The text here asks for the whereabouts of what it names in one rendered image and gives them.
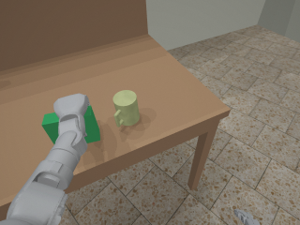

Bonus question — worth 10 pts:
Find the left robot upper arm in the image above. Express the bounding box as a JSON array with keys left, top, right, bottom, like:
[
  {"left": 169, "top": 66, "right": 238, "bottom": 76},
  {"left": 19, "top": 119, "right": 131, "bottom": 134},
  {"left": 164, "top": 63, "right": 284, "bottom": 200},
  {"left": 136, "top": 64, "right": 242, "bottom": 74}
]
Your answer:
[{"left": 0, "top": 181, "right": 68, "bottom": 225}]

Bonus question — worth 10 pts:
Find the table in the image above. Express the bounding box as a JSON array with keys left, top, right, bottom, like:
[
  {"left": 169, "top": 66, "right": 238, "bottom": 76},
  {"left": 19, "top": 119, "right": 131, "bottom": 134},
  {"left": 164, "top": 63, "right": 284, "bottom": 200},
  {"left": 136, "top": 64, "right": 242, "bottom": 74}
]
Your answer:
[{"left": 0, "top": 0, "right": 231, "bottom": 221}]

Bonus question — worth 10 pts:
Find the sponge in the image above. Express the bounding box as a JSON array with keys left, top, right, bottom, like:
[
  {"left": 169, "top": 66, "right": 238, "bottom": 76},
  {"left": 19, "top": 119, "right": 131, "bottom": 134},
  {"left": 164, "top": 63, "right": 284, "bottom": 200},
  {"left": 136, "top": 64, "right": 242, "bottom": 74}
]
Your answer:
[{"left": 41, "top": 105, "right": 100, "bottom": 144}]

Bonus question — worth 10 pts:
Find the right robot hand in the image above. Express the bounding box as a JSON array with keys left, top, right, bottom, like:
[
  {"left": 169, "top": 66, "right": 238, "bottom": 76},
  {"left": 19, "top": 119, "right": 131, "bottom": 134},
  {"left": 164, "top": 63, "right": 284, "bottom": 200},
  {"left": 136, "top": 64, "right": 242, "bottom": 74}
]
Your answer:
[{"left": 233, "top": 209, "right": 261, "bottom": 225}]

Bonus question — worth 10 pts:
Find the robot left forearm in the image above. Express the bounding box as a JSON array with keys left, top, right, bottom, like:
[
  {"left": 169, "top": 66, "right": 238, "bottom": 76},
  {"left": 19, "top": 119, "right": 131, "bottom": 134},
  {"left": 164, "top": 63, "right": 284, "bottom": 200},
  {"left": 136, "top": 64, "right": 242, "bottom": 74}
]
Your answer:
[{"left": 6, "top": 112, "right": 88, "bottom": 219}]

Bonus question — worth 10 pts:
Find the left robot hand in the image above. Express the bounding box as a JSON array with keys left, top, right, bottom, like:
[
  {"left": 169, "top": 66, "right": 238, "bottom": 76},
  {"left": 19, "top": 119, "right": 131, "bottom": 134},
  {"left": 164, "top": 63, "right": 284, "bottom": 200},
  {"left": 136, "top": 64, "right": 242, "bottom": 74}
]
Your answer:
[{"left": 53, "top": 93, "right": 90, "bottom": 137}]

